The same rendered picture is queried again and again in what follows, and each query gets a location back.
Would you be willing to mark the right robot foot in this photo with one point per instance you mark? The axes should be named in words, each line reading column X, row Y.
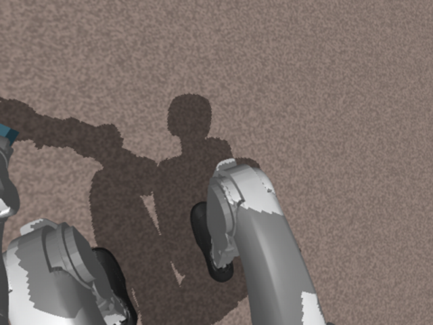
column 203, row 240

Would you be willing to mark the left robot arm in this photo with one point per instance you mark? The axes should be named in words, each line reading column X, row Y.
column 9, row 205

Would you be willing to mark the cube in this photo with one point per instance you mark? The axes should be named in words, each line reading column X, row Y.
column 9, row 133

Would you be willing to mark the left robot foot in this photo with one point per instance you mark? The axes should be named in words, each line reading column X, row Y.
column 117, row 282

